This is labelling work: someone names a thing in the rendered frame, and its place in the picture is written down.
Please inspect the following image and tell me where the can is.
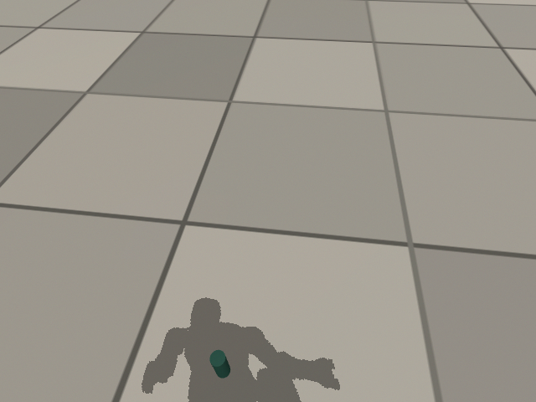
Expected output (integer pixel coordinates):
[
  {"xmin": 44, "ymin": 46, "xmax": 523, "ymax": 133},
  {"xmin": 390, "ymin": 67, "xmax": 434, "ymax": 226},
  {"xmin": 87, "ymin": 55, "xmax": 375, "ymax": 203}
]
[{"xmin": 210, "ymin": 350, "xmax": 230, "ymax": 379}]

